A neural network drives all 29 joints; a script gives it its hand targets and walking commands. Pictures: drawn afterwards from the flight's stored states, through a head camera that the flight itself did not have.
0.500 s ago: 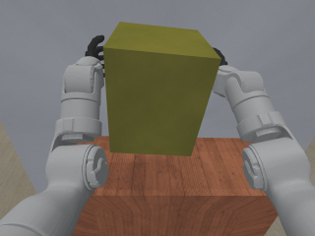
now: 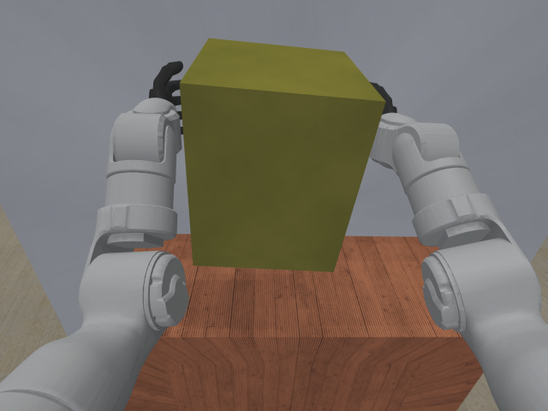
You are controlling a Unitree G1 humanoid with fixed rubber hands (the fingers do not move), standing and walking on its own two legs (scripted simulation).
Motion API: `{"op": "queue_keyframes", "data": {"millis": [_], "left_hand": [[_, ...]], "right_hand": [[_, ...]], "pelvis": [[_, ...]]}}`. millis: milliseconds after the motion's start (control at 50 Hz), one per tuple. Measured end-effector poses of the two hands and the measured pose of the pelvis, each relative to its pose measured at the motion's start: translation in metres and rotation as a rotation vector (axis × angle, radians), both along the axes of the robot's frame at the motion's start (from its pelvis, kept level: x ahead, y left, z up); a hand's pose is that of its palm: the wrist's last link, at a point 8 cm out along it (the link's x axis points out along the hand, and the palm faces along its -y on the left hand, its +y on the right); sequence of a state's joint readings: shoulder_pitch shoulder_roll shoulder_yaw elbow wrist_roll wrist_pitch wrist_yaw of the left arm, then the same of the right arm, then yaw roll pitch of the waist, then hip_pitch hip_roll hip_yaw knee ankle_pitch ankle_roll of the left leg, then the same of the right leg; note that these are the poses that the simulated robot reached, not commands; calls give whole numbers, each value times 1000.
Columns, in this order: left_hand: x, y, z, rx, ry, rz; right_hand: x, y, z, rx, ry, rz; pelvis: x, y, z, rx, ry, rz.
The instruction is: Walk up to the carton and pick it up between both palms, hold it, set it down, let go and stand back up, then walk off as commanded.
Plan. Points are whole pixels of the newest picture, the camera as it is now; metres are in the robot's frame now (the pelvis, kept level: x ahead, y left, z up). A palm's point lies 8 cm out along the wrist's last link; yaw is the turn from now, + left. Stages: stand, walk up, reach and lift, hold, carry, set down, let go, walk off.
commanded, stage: hold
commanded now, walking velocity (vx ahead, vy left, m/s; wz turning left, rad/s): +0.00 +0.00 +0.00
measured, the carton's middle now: (271, 155) +0.38 +0.01 +0.27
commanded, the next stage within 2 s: none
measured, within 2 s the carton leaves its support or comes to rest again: neither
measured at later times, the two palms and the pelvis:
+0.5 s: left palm (161, 114) +0.37 +0.16 +0.33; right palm (379, 132) +0.37 -0.14 +0.31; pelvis +0.00 +0.00 +0.00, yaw +0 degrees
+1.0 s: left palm (162, 112) +0.37 +0.15 +0.33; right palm (381, 130) +0.37 -0.14 +0.32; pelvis +0.00 +0.00 +0.00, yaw +0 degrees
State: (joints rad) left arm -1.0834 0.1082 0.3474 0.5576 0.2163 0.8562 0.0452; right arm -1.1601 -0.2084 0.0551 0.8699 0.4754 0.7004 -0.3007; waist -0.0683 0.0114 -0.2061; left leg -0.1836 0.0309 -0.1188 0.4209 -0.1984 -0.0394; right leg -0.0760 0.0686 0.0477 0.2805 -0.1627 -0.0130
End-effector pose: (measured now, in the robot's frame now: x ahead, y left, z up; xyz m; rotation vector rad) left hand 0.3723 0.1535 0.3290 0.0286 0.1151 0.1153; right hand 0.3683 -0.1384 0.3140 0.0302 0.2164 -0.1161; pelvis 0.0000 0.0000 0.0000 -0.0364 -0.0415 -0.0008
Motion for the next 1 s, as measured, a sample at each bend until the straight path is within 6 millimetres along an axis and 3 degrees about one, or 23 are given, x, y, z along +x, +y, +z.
{"op": "queue_keyframes", "data": {"millis": [180,520,1000], "left_hand": [[-2,-1,7,3,-16,7],[-1,2,1,-6,13,12],[-3,0,5,-7,-8,7]], "right_hand": [[0,-1,7,0,-15,5],[2,2,-2,3,17,13],[-1,0,3,-6,-4,10]], "pelvis": [[0,-1,0,1,9,0],[1,-4,0,4,-4,4],[0,-3,0,3,-1,1]]}}
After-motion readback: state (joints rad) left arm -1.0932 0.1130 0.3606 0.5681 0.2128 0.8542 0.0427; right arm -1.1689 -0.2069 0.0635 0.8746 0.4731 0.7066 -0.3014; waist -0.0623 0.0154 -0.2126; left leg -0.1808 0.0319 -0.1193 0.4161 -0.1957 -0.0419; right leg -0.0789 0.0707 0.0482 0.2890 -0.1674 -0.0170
